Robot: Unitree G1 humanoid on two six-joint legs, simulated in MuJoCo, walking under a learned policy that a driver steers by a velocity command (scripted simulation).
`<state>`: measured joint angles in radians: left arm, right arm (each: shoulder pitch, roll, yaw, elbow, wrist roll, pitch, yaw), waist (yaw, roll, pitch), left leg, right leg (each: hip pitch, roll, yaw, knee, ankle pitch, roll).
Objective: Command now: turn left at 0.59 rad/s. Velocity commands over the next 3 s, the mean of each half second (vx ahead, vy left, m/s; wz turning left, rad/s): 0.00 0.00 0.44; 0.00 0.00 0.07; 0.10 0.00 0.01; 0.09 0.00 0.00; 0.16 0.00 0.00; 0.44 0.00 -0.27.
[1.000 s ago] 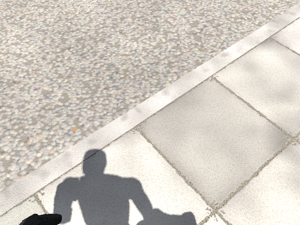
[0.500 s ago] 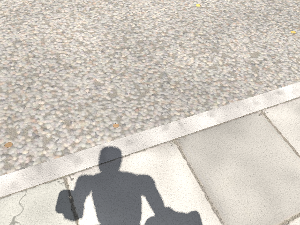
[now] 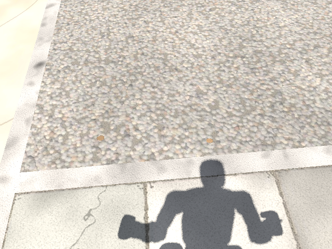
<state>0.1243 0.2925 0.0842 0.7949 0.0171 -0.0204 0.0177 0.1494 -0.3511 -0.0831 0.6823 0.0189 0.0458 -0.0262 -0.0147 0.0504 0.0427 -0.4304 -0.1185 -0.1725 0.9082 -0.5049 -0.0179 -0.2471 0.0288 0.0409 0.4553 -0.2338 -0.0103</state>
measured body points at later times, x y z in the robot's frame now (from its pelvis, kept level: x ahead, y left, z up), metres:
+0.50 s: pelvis +0.00 +0.05 +0.00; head +0.03 +0.09 +0.45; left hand +0.05 +0.37 -0.13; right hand +0.22 -0.17 -0.08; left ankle -0.01 +0.15 -0.74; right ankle +0.00 -0.11 -0.67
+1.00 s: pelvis +0.01 +0.04 +0.00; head +0.02 +0.04 +0.45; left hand +0.05 +0.32 -0.13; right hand +0.19 -0.20 -0.12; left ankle -0.01 +0.15 -0.74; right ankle +0.03 -0.09 -0.74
